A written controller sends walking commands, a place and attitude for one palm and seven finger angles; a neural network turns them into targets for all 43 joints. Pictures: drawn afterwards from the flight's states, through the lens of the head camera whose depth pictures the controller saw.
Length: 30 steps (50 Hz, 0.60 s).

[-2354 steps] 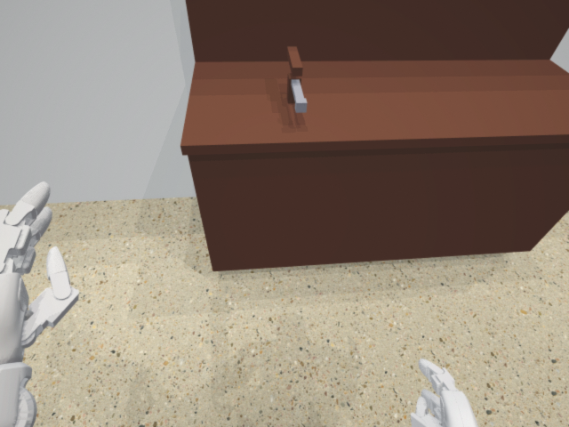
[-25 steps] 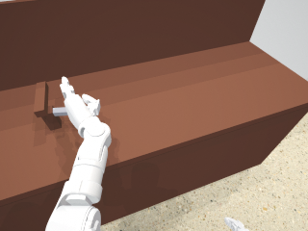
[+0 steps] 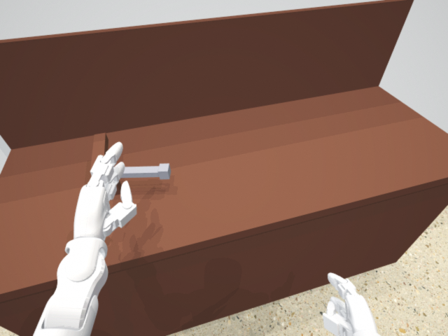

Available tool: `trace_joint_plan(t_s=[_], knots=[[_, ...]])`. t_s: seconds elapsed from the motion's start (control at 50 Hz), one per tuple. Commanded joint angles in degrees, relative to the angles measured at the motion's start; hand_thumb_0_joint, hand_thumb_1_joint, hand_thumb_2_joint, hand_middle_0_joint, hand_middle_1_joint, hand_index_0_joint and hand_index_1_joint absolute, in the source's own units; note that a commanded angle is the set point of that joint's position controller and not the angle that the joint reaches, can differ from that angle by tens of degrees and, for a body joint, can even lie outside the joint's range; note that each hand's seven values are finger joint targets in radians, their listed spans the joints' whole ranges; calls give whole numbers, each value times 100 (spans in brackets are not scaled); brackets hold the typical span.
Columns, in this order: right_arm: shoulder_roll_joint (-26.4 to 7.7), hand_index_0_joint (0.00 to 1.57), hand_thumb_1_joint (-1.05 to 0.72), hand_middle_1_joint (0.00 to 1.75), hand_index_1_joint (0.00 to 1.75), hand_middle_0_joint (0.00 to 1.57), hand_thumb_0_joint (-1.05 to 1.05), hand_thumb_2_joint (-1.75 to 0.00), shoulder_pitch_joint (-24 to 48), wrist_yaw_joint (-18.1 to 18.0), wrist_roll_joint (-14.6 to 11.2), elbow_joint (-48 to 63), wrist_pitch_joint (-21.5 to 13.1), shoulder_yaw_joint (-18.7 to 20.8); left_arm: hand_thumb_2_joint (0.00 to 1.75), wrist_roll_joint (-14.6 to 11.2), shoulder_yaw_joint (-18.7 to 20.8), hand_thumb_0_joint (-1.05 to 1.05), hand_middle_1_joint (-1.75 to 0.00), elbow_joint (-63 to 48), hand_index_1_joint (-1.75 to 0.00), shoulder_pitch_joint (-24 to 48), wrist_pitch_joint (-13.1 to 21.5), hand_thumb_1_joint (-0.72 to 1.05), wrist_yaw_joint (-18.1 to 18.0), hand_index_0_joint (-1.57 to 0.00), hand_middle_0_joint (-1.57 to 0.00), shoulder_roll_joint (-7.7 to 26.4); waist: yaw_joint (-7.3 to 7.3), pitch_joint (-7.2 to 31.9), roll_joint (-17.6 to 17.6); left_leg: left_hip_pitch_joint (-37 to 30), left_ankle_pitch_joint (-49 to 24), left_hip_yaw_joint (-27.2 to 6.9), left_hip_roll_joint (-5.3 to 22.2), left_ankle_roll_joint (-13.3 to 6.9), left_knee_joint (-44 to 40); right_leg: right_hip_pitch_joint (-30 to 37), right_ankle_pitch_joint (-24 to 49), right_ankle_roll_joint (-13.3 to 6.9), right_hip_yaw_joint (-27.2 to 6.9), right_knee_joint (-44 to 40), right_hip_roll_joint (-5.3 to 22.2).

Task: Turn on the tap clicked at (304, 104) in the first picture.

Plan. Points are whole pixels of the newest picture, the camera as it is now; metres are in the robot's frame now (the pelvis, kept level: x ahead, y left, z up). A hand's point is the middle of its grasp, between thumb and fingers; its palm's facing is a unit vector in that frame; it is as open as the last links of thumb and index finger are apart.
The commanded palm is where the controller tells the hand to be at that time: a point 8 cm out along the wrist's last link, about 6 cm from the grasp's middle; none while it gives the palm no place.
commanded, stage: draw the hand back beside the body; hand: left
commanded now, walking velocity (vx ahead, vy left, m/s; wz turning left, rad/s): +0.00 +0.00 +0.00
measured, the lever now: (164, 171) +0.48 +0.21 +0.00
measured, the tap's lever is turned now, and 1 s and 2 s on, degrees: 75 75 75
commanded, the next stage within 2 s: step back with the hand held close in 0.86 s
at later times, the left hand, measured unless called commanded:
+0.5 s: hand (82, 225) +0.22 +0.24 +0.15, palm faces +0.34 -0.88 -0.32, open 7.4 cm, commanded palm +0.18 +0.28 +0.16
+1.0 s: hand (68, 228) +0.21 +0.24 +0.16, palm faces +0.40 -0.85 -0.34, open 7.4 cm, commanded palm +0.17 +0.28 +0.17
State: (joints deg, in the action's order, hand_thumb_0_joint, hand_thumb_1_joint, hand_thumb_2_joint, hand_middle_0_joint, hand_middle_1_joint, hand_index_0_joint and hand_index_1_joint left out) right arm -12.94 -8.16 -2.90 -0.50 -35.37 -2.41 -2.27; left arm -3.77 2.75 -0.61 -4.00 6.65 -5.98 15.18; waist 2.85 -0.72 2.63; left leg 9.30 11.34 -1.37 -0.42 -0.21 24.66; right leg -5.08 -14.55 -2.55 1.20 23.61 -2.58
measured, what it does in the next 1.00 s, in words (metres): stands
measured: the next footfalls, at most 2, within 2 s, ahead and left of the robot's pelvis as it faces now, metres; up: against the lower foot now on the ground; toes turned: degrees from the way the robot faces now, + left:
left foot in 1.82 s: -0.01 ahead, +0.15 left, +0.00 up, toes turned +1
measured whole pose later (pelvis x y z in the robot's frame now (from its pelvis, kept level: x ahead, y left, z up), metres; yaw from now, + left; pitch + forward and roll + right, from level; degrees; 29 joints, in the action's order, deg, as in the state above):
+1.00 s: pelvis +0.01 +0.00 +0.00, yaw +1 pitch -5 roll -1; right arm -12.6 -9.7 -2.8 0.6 -36.4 -6.2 -2.0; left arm -4.5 14.3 -23.3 -24.2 6.1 -5.7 19.7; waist 4.4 -0.7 3.0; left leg 7.7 12.9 -2.0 -0.2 -0.2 25.3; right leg -2.0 -14.8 -2.5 1.8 21.5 -2.9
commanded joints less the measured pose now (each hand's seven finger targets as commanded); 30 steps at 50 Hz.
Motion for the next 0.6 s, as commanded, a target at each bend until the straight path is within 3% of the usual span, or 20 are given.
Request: trace_joint_plan(t_s=[0.0, 0.02, 0.06, 0.1, 0.12, 0.14, 0.16, 0.2, 0.26, 0.32, 0.38, 0.4, 0.46, 0.52, 0.58], knots=[[-561, 20, -90, 30, 30, 20, 0, -90, 733, -91, -17, 863, -217, 225, 90, -4, 950, 0, -25, -1501, -25, 1135, 339, 90, 25, -18, -18, 1197, -25, 520, 102, -657, -219, 23, 79, -184, -381, -369, 651, 68, -202, -776, 242], [-518, 20, -90, 30, 30, 20, 0, -90, 699, -88, 2, 890, -229, 200, 90, 8, 937, 0, -25, -1765, -25, 1193, 366, 90, 12, -18, -18, 1175, -28, 656, 406, -738, -241, -2, 66, -159, -411, -268, 675, 37, -180, -739, 243], [-488, 20, -90, 30, 30, 20, 0, -90, 707, -82, 21, 931, -292, 172, 90, -8, 1023, 0, -26, -2000, -26, 969, 356, 90, -1, -19, -19, 1215, 7, 689, 509, -771, -396, -31, 100, -135, -426, -169, 811, 15, -163, -749, 237], [-484, 20, -90, 30, 30, 20, 0, -90, 753, -76, 37, 933, -338, 146, 90, 2, 1117, 0, -26, -2263, -26, 757, 345, 90, -8, -19, -19, 1274, 24, 625, 454, -822, -542, -62, 125, -121, -459, -163, 897, 3, -137, -797, 214], [-485, 20, -90, 30, 30, 20, 0, -90, 714, -73, 43, 929, -348, 148, 90, -9, 1021, 0, -26, -2291, -26, 618, 340, 90, -5, -19, -19, 1143, 2, 671, 376, -852, -578, -77, 139, -115, -462, -127, 925, -3, -114, -767, 203], [-490, 20, -90, 30, 30, 20, 0, -90, 713, -62, 45, 951, -378, 148, 90, -16, 947, 0, -27, -2368, -27, 539, 331, 90, 6, -19, -19, 1069, -5, 647, 260, -857, -591, -84, 155, -112, -477, -134, 929, 7, -101, -759, 200], [-515, 20, -90, 30, 30, 20, 0, -90, 702, -62, 57, 938, -402, 172, 90, -32, 989, 0, -27, -2293, -27, 300, 309, 90, 6, -19, -19, 1055, 0, 616, -103, -845, -633, -91, 173, -130, -464, -137, 979, 24, -79, -758, 184], [-534, 20, -90, 30, 30, 20, 0, -90, 769, -45, 55, 931, -416, 172, 90, -37, 983, 0, -28, -2304, -28, -6, 276, 90, 35, -19, -19, 992, 12, 497, -274, -855, -693, -81, 176, -154, -480, -186, 995, 40, -91, -813, 181], [-572, 20, -90, 30, 30, 20, 0, -90, 702, -25, 51, 894, -422, 220, 90, -57, 1003, 0, -29, -2424, -29, -328, 260, 90, 49, -19, -19, 960, 24, 495, -267, -803, -622, -93, 188, -156, -457, -181, 921, 52, -98, -781, 202], [-581, 20, -90, 30, 30, 20, 0, -90, 693, -25, 63, 857, -460, 242, 90, -5, 1192, 0, -29, -2844, -29, -414, 320, 90, 19, -20, -20, 1130, 53, 612, 173, -868, -766, -75, 154, -143, -411, -120, 1034, 23, -120, -766, 215], [-587, 20, -90, 30, 30, 20, 0, -90, 694, -36, 78, 854, -517, 261, 90, -34, 1490, 0, -30, -3071, -30, -649, 330, 90, -12, -20, -20, 1364, 88, 603, -52, -790, -826, -109, 165, -148, -380, -60, 1105, 40, -96, -759, 228], [-584, 20, -90, 30, 30, 20, 0, -90, 733, -36, 78, 835, -527, 248, 90, -23, 1654, 0, -30, -3193, -30, -725, 352, 90, -31, -20, -20, 1505, 114, 557, 75, -781, -842, -123, 160, -137, -388, -72, 1074, 20, -114, -796, 215], [-569, 20, -90, 30, 30, 20, 0, -90, 690, -30, 77, 841, -580, 269, 90, -40, 1733, 0, -30, -3340, -30, -1103, 367, 90, -40, -20, -20, 1453, 122, 530, 246, -757, -898, -98, 160, -137, -309, -84, 1174, 13, -99, -748, 233], [-580, 20, -90, 30, 30, 20, 0, -90, 654, -15, 73, 840, -598, 294, 90, -71, 1849, 0, -30, -3397, -30, -1505, 361, 90, -33, -20, -20, 1442, 138, 414, 252, -661, -888, -100, 164, -130, -279, -107, 1183, 10, -99, -745, 230], [-604, 20, -90, 30, 30, 20, 0, -90, 637, -13, 68, 840, -613, 324, 90, -102, 1795, 0, -30, -3370, -30, -1666, 331, 90, 4, -20, -20, 1336, 99, 334, -98, -599, -892, -92, 185, -155, -208, -188, 1236, 60, -81, -708, 246]])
